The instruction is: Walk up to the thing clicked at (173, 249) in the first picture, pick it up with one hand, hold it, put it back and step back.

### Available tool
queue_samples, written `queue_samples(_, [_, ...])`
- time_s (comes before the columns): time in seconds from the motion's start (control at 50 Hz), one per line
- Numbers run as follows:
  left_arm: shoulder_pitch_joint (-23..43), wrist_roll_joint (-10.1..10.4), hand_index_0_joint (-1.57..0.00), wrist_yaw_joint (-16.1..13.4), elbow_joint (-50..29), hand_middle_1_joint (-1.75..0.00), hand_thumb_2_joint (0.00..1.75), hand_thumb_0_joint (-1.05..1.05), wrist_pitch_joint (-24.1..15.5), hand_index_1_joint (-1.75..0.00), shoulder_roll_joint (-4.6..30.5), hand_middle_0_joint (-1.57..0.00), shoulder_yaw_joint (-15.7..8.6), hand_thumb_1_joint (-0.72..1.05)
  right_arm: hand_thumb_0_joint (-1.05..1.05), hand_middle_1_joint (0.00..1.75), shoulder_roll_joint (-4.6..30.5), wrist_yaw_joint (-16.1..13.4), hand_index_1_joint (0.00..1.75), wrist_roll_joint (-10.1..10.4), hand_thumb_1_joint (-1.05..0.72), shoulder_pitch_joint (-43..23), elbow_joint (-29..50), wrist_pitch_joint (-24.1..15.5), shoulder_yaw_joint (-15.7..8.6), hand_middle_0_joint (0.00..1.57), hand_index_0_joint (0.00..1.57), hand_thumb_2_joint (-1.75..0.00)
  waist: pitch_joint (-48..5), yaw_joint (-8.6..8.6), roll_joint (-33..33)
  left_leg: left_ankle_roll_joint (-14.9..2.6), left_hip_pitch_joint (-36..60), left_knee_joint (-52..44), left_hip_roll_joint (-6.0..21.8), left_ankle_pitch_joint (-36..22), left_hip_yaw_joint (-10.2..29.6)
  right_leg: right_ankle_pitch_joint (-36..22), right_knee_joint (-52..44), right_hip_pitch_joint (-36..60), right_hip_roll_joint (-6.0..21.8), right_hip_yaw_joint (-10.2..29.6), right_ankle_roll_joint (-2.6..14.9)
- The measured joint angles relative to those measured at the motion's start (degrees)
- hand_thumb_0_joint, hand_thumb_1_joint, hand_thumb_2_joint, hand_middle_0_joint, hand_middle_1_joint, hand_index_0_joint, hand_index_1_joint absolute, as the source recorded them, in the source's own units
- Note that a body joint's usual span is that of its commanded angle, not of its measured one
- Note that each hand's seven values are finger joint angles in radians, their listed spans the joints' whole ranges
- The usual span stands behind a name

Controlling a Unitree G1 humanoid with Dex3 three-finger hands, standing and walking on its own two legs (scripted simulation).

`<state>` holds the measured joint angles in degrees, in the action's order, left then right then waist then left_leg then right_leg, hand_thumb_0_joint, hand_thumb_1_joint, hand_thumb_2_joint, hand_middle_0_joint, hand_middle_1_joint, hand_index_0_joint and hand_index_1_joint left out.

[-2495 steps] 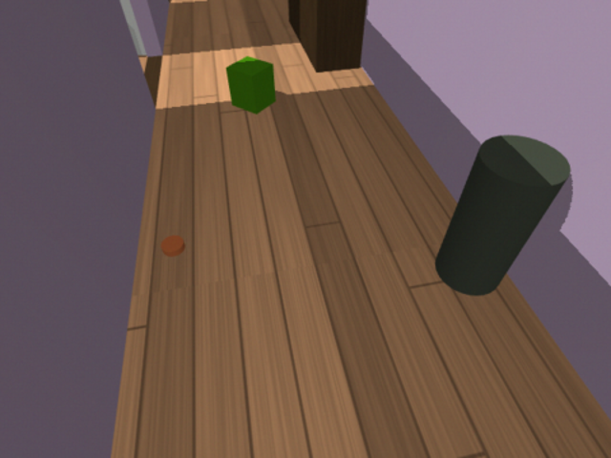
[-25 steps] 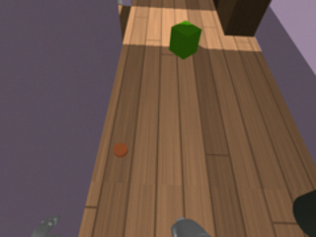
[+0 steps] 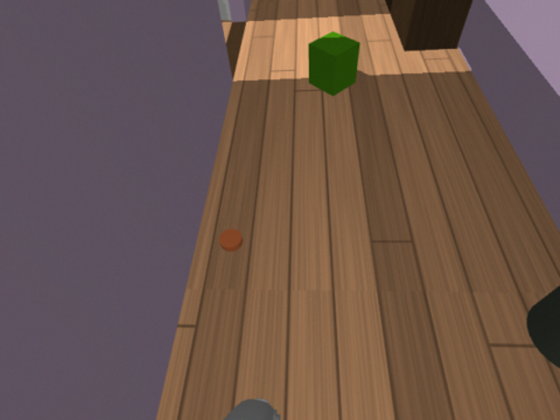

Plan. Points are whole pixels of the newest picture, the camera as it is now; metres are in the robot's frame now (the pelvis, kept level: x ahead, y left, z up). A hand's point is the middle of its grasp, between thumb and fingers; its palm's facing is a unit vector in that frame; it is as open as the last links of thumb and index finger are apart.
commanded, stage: step back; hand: left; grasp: from above
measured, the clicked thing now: (231, 240) +0.88 +0.31 -0.75
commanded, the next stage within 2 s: stand in 1.42 s
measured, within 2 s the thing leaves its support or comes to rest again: neither
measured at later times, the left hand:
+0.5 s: hand out of the picture -0.11 +0.24 -0.15, palm faces +0.01 -0.92 -0.40, open 7.4 cm
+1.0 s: hand out of the picture -0.10 +0.26 -0.14, palm faces +0.02 -0.91 -0.41, open 7.4 cm
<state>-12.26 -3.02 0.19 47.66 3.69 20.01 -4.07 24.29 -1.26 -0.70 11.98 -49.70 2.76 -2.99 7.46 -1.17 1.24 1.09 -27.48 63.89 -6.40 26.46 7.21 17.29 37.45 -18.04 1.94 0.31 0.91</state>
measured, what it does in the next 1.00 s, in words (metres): walks backwards: left foot, then right foot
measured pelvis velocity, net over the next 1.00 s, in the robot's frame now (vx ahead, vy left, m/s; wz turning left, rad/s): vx -0.17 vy -0.03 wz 0.04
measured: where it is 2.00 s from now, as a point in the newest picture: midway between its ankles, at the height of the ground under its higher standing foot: outside the picture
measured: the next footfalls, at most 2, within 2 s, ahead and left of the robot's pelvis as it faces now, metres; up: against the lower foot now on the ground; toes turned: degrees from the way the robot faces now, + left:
left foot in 0.14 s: -0.04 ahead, +0.13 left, +0.00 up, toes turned +2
right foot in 0.42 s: -0.13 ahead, -0.14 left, +0.00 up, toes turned +4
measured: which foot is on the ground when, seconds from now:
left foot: up 0.00-0.12, down 0.14-0.44, up 0.46-0.66, down 0.68-0.98, up 1.00-1.00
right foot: down 0.00-0.16, up 0.18-0.40, down 0.42-0.72, up 0.74-0.94, down 0.96-1.00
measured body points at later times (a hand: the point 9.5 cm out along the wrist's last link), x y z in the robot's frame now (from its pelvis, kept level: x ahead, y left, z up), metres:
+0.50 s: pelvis -0.17 -0.03 -0.01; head -0.15 -0.04 +0.44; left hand -0.11 +0.29 -0.12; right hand -0.05 -0.34 -0.12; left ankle -0.10 +0.12 -0.71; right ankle -0.17 -0.14 -0.73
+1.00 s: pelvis -0.17 -0.03 +0.00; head -0.16 -0.03 +0.45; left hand -0.10 +0.31 -0.11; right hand -0.12 -0.34 -0.13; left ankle -0.17 +0.12 -0.72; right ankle -0.13 -0.13 -0.73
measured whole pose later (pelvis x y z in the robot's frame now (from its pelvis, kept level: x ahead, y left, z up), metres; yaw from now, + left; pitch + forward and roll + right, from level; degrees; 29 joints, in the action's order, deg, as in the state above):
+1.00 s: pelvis -0.17 -0.03 +0.00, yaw +2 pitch -3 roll -1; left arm -10.7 -2.1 0.8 57.0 -1.7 23.1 -4.1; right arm 21.3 1.0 -1.7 15.0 -56.8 0.2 -3.0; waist 4.1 0.8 1.2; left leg 0.5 -14.7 38.1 1.3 21.3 4.0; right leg 14.5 33.7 -15.6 -0.7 -2.6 1.4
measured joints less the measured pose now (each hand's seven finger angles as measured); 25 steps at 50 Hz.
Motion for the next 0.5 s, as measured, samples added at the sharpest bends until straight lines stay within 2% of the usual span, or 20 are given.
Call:
queue_samples(0.08, [3.06, 0.24, -0.20, -0.78, -2.61, -0.30, 0.90, 0.00, -0.58, -0.30, 0.94, -0.20, 0.17, 0.90, 0.01, 0.29, -0.91, 0.12, 0.30, -0.61, -0.91, 1.61, -1.01, 0.24, 0.31, 0.21, 0.20, -0.90, 1.26, 0.72, -0.70, -0.31, 8.02, -12.73, 2.77, 2.34, -3.34, -1.78, 1.10, -2.94, 1.22, -2.47, -0.07])
queue_samples(0.12, [4.69, 0.70, -0.20, -0.85, -3.60, -0.30, 0.90, 0.00, -0.50, -0.30, 1.67, -0.20, 0.48, 0.90, 0.01, 0.29, -1.36, 0.40, 0.30, -0.78, -0.91, 1.80, -1.22, -0.04, 0.33, 0.21, 0.20, -0.90, 1.90, 1.11, -1.26, -1.09, 12.55, -22.64, 4.09, -1.61, -5.10, -2.20, 2.96, -5.12, 1.91, -3.44, -0.34])
queue_samples(0.16, [6.32, 1.15, -0.20, -0.87, -3.64, -0.30, 0.90, 0.00, -0.15, -0.30, 2.73, -0.20, 0.59, 0.90, 0.01, 0.29, -2.63, 0.60, 0.30, -1.12, -0.91, 0.84, -1.91, -0.30, 0.20, 0.21, 0.20, -0.90, 3.43, 0.96, -3.95, -1.61, 13.85, -26.45, 2.81, -5.97, -6.52, -2.57, 5.02, -6.90, 3.43, -2.26, -0.60])
queue_samples(0.18, [6.62, 1.42, -0.20, -0.98, -3.21, -0.30, 0.90, 0.00, 0.11, -0.30, 2.80, -0.20, 0.57, 0.90, 0.01, 0.29, -2.96, 1.00, 0.30, -1.21, -0.91, 0.47, -1.94, -0.16, 0.41, 0.21, 0.20, -0.90, 3.71, 0.86, -4.38, -1.80, 13.29, -25.89, 2.86, -6.15, -6.90, 1.46, 6.69, -7.68, 2.63, -1.12, -0.61])
queue_samples(0.22, [6.78, 1.54, -0.20, -1.09, -1.92, -0.30, 0.90, 0.00, 0.83, -0.30, 2.46, -0.20, 0.52, 0.91, 0.01, 0.29, -3.17, 1.53, 0.30, -1.59, -0.91, 0.03, -1.73, -0.25, 0.72, 0.21, 0.20, -0.90, 3.42, 1.79, -3.20, -2.11, 12.05, -25.37, 4.37, -6.93, -6.03, 10.43, 15.82, -9.51, -1.35, 1.26, -0.64])
queue_samples(0.26, [6.56, 2.07, -0.20, -1.03, -0.99, -0.30, 0.90, 0.00, 1.18, -0.30, 2.46, -0.20, 0.42, 0.91, 0.01, 0.30, -3.51, 1.32, 0.30, -1.79, -0.91, -0.27, -1.50, -0.44, 1.24, 0.21, 0.20, -0.90, 2.49, 2.15, -2.70, -2.04, 11.18, -26.58, 5.60, -8.79, -5.48, 12.84, 25.39, -10.61, -4.87, 3.65, -0.40])
queue_samples(0.3, [5.87, 2.28, -0.20, -0.78, -0.48, -0.30, 0.90, 0.00, 0.81, -0.30, 2.42, -0.20, 0.32, 0.91, 0.01, 0.30, -3.49, 1.12, 0.30, -1.81, -0.90, -0.81, -1.21, -0.57, 1.48, 0.21, 0.21, -0.90, 1.43, 1.80, -2.35, -1.90, 10.06, -27.69, 6.66, -10.54, -5.46, 12.57, 28.94, -9.44, -6.36, 4.33, -0.33])
queue_samples(0.34, [4.76, 2.10, -0.20, -0.31, 0.12, -0.30, 0.90, 0.00, 0.15, -0.30, 2.27, -0.20, 0.26, 0.91, 0.01, 0.30, -3.17, 1.04, 0.30, -1.96, -0.90, -1.65, -0.76, -0.79, 1.27, 0.21, 0.21, -0.90, 0.49, 1.31, -1.99, -1.70, 8.85, -28.30, 7.48, -11.83, -5.78, 12.33, 24.29, -5.59, -5.71, 3.70, -0.51])
queue_samples(0.38, [3.22, 1.87, -0.20, 0.19, 1.09, -0.30, 0.90, 0.00, -0.75, -0.30, 2.18, -0.20, 0.38, 0.91, 0.01, 0.30, -2.67, 1.09, 0.30, -2.15, -0.90, -2.63, -0.21, -1.06, 0.95, 0.21, 0.21, -0.90, -0.54, 0.74, -1.62, -1.44, 7.29, -27.92, 8.25, -12.50, -6.54, 12.27, 12.94, 0.00, -4.05, 2.68, -0.37])
queue_samples(0.42, [1.60, 1.41, -0.20, 0.28, 2.68, -0.30, 0.90, 0.00, -2.13, -0.30, 1.96, -0.20, 0.25, 0.91, 0.01, 0.30, -1.87, 1.19, 0.30, -2.07, -0.90, -3.75, 0.25, -1.05, 0.76, 0.21, 0.21, -0.90, -1.31, 0.10, -0.67, -1.05, 4.99, -25.15, 9.57, -12.00, -7.12, 6.77, -0.73, 5.76, -3.62, 2.48, 0.03])
queue_samples(0.44, [1.26, 0.97, -0.20, 0.11, 3.90, -0.30, 0.90, 0.00, -2.64, -0.30, 1.17, -0.20, 0.16, 0.91, 0.01, 0.30, -1.28, 1.11, 0.30, -1.95, -0.90, -4.46, 0.08, -0.99, 0.51, 0.21, 0.21, -0.90, -0.71, 0.39, 1.20, -1.52, 4.22, -22.98, 10.30, -9.98, -5.51, 4.78, -1.58, 6.29, -4.97, 1.81, -0.04])
queue_samples(0.48, [-0.20, 0.36, -0.20, 0.24, 5.49, -0.30, 0.90, 0.00, -2.94, -0.30, 0.54, -0.20, 0.55, 0.91, 0.01, 0.30, -1.28, 0.90, 0.30, -1.80, -0.91, -4.22, -0.78, -0.62, 0.12, 0.21, 0.20, -0.90, -1.63, -0.01, 1.76, -1.58, 3.12, -19.39, 8.39, -3.26, -2.66, 4.05, -0.46, 5.29, -5.30, 1.86, 0.32])
queue_samples(0.5, [-0.86, 0.25, -0.20, 0.29, 6.14, -0.30, 0.90, 0.00, -3.10, -0.30, 0.40, -0.20, 0.69, 0.91, 0.01, 0.29, -1.31, 1.08, 0.30, -1.59, -0.91, -3.84, -1.39, -0.57, 0.04, 0.21, 0.20, -0.90, -2.14, -0.42, 1.41, -1.44, 2.96, -17.51, 7.22, -2.26, -1.90, 3.85, -0.27, 4.99, -4.91, 2.21, 0.52])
